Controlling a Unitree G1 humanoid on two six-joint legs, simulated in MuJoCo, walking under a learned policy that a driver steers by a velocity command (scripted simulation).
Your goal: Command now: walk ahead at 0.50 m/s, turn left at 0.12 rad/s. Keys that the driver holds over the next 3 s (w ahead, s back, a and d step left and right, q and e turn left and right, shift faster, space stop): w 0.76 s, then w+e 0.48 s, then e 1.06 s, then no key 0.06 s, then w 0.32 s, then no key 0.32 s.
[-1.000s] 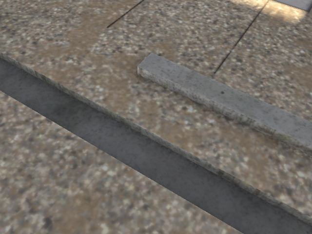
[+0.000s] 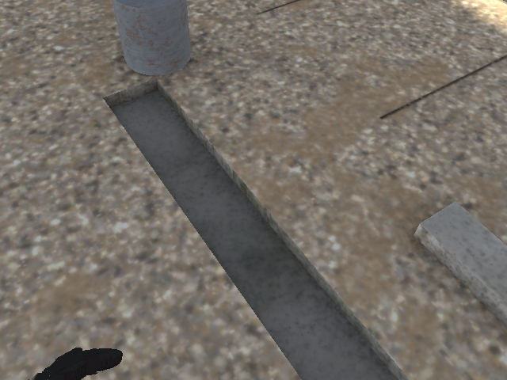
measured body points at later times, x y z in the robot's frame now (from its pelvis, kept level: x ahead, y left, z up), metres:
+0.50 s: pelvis +0.29 -0.03 +0.01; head +0.32 -0.03 +0.45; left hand +0.31 +0.25 -0.11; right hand +0.51 -0.26 -0.08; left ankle +0.48 +0.13 -0.69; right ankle +0.21 -0.13 -0.74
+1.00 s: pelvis +0.57 +0.01 +0.00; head +0.59 +0.02 +0.45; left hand +0.76 +0.26 -0.10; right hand +0.59 -0.28 -0.12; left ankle +0.50 +0.11 -0.74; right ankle +0.74 -0.15 -0.70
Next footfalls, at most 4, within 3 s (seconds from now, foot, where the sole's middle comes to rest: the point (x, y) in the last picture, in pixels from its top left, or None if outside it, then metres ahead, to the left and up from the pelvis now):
0.08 right None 0.25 -0.13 -0.77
0.62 left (198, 354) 0.54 0.11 -0.77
1.08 right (287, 263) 0.81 -0.16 -0.80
1.56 left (224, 218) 1.01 0.02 -0.83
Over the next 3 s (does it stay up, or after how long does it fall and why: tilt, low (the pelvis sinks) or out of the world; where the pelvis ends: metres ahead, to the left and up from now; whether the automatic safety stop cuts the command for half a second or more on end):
stays up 0.92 -0.21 -0.02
